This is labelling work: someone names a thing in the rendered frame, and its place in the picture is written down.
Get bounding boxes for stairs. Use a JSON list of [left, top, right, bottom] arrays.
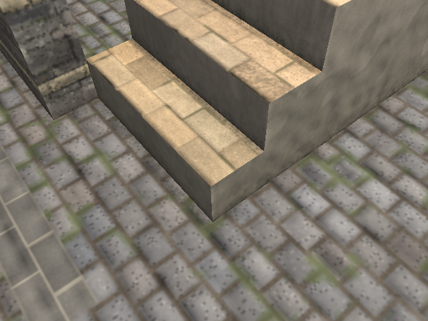
[[86, 0, 428, 222]]

